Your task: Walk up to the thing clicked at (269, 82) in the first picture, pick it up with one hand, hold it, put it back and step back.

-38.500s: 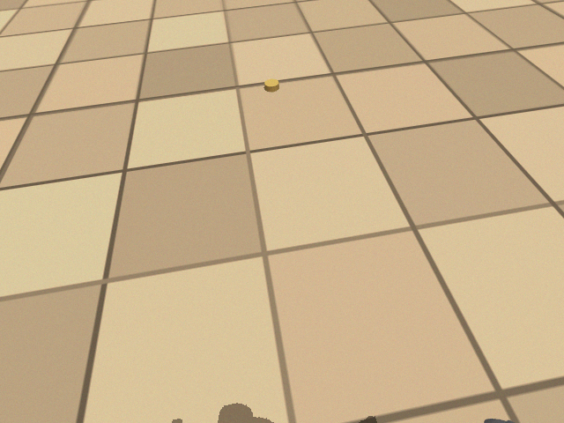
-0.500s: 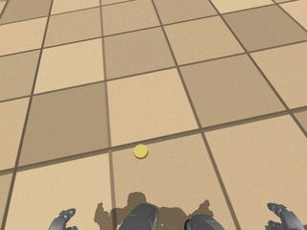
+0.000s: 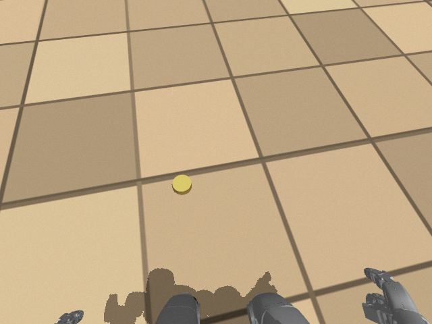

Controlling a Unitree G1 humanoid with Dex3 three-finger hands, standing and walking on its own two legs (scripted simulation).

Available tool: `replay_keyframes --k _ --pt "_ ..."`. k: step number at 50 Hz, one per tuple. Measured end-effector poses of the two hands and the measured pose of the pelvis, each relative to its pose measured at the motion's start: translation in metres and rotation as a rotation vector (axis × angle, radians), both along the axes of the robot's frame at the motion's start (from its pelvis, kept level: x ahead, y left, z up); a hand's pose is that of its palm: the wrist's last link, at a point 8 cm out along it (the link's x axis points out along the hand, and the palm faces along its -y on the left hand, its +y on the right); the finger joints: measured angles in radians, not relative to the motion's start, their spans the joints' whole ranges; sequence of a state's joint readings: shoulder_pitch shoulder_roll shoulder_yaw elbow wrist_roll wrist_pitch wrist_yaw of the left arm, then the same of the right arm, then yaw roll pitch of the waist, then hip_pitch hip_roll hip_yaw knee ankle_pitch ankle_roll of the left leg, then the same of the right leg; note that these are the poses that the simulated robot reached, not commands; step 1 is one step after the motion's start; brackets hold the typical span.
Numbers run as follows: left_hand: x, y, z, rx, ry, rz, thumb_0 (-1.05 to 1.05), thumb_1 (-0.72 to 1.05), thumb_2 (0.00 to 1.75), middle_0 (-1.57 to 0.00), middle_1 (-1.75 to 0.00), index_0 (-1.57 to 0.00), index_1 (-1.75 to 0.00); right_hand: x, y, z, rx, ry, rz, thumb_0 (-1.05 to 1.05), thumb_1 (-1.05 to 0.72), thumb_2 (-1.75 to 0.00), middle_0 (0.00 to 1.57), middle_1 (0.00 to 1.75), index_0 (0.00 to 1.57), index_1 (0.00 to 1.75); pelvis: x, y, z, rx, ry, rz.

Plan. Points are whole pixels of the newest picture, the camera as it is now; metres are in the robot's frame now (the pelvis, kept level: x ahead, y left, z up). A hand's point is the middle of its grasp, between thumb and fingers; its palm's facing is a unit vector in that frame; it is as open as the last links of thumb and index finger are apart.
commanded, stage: step back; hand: left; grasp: from above
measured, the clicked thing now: (182, 184) +0.71 +0.20 -0.74
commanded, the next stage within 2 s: none
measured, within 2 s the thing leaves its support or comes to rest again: neither
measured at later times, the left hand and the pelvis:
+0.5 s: hand out of the picture -0.04 +0.24 -0.14, palm faces +0.07 -0.91 -0.41, open 7.4 cm; pelvis -0.18 -0.04 -0.01, yaw +6 degrees
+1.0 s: hand out of the picture -0.32 +0.18 -0.14, palm faces +0.03 -0.90 -0.43, open 7.4 cm; pelvis -0.34 -0.09 +0.00, yaw +0 degrees
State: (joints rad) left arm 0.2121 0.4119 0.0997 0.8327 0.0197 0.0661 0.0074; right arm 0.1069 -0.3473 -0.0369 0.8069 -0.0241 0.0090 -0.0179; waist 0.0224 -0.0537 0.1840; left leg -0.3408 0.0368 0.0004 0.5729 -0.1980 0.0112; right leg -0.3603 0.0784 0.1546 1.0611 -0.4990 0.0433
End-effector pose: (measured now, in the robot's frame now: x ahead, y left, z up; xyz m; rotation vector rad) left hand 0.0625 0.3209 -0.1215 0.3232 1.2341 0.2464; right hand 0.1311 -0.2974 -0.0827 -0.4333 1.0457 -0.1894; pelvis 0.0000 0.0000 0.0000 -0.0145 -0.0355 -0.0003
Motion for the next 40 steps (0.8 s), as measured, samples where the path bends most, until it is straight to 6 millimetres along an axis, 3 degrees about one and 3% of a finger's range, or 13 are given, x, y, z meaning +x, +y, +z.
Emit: replay_keyframes --k 6,11,17,22,27,32,40 --pt "-0.043 -0.024 0.0 0.035 0.008 -0.03 0.01 0.91 0.9 -0.2 -0.3 -0.2 -0.3 -0.04 -0.034 -0.026 0.028 -0.04 -0.024 0.0 -0.9 -0.9 0.2 0.3 0.2 0.3 -0.049 -0.022 -0.017 -0.007 -0.029 -0.027" --pt "-0.083 -0.045 0.024 0.045 -0.018 -0.025 0.01 0.91 0.9 -0.2 -0.3 -0.21 -0.3 -0.093 -0.048 -0.033 0.063 0.027 -0.077 0.0 -0.9 -0.9 0.2 0.3 0.2 0.3 -0.077 -0.035 -0.006 0.043 -0.028 -0.023" --pt "-0.095 -0.048 0.041 0.079 -0.083 -0.032 0.01 0.9 0.9 -0.21 -0.3 -0.21 -0.3 -0.165 -0.057 -0.036 0.055 0.13 -0.075 0.0 -0.9 -0.9 0.2 0.3 0.2 0.3 -0.113 -0.04 0.003 0.053 0.01 0.019" --pt "-0.102 -0.045 0.034 0.079 -0.182 -0.042 0.01 0.9 0.9 -0.2 -0.3 -0.21 -0.3 -0.215 -0.053 -0.042 0.027 0.222 -0.043 0.0 -0.9 -0.9 0.2 0.3 0.2 0.3 -0.152 -0.04 -0.005 0.03 0.012 0.074" --pt "-0.131 -0.043 0.01 0.026 -0.212 -0.016 0.01 0.91 0.9 -0.2 -0.3 -0.2 -0.3 -0.254 -0.042 -0.037 0.011 0.222 -0.017 0.0 -0.9 -0.9 0.2 0.3 0.2 0.3 -0.193 -0.037 -0.014 0.066 -0.023 0.086" --pt "-0.182 -0.054 0.007 -0.027 -0.146 0.016 0.01 0.91 0.9 -0.2 -0.3 -0.2 -0.3 -0.275 -0.044 -0.017 -0.003 0.171 -0.001 0.0 -0.9 -0.9 0.2 0.3 0.2 0.3 -0.223 -0.041 -0.002 0.002 -0.019 0.092" --pt "-0.283 -0.067 0.0 0.003 -0.017 0.015 0.01 0.91 0.9 -0.2 -0.3 -0.2 -0.3 -0.273 -0.068 -0.009 -0.01 0.015 0.035 0.0 -0.9 -0.9 0.2 0.3 0.2 0.3 -0.281 -0.064 -0.006 0.009 0.006 0.021"
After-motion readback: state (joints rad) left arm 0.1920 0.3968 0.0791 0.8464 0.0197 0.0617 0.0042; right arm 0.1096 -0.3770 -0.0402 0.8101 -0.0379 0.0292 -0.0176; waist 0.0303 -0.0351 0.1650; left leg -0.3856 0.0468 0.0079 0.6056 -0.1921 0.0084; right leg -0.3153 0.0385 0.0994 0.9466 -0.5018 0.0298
